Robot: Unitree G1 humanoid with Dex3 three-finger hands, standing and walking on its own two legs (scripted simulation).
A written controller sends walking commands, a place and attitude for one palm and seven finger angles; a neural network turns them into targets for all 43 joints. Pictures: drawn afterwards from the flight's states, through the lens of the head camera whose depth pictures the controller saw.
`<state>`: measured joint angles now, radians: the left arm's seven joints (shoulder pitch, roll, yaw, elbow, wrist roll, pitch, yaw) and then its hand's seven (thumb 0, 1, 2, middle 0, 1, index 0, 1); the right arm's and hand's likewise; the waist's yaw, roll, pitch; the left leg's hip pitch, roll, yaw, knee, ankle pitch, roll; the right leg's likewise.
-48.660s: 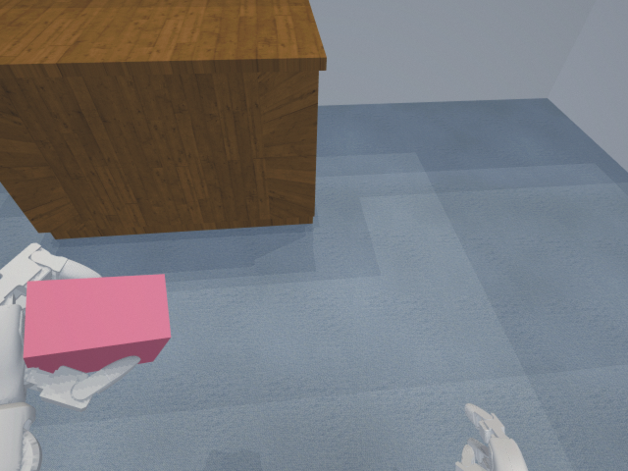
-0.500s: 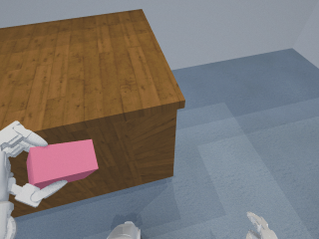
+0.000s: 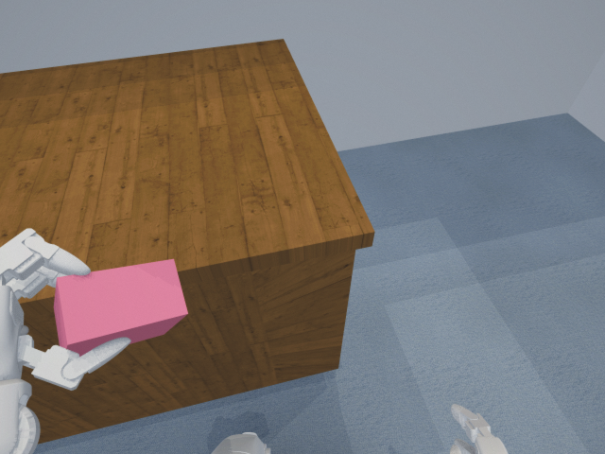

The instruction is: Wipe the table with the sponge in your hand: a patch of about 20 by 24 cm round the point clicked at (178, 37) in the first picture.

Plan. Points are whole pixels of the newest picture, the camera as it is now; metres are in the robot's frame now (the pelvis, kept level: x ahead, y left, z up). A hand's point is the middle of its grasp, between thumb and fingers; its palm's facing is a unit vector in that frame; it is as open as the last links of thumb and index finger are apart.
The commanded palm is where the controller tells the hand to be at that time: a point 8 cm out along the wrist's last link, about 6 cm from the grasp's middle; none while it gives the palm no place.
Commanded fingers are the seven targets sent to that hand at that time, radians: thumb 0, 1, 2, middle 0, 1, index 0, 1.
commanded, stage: come to a stop and stand still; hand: left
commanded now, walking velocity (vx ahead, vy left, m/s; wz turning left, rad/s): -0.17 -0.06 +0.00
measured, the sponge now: (135, 306) +0.24 +0.21 +0.12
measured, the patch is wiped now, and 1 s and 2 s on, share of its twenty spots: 0.90 0.90 0.90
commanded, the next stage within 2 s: look again from close up in 1.06 s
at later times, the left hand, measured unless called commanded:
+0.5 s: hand (14, 275) +0.24 +0.32 +0.17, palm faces +0.50 -0.77 -0.40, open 10.1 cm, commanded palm +0.16 +0.30 +0.18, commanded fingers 0.00 0.10 1.30 -1.20 -1.60 -1.20 -1.60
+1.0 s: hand out of the picture +0.22 +0.33 +0.15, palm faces +0.41 -0.85 -0.34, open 10.1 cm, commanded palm +0.16 +0.36 +0.18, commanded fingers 0.00 0.10 1.30 -1.20 -1.60 -1.20 -1.60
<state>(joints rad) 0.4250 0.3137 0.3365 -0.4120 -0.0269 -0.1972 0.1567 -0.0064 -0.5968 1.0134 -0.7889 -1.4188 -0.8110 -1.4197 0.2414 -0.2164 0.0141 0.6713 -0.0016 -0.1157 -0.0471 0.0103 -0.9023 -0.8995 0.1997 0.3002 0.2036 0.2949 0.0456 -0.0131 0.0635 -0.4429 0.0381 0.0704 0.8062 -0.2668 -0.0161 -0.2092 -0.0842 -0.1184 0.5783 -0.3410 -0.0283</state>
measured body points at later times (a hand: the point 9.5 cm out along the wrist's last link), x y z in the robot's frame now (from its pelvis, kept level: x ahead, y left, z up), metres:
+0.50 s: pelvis +0.00 +0.02 +0.00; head +0.02 +0.03 +0.45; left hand +0.20 +0.36 +0.19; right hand +0.17 -0.21 -0.08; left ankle +0.06 +0.15 -0.74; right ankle -0.01 -0.08 -0.74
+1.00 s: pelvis +0.00 +0.08 +0.00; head +0.01 +0.11 +0.45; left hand +0.19 +0.38 +0.17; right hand +0.17 -0.12 -0.07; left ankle +0.06 +0.15 -0.74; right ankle -0.01 -0.07 -0.74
